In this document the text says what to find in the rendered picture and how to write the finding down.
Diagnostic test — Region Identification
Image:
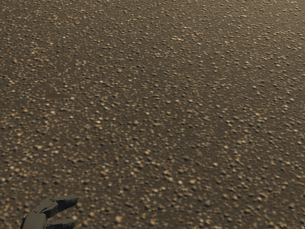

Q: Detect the left robot hand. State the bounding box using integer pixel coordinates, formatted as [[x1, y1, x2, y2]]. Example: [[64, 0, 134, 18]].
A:
[[20, 195, 88, 229]]

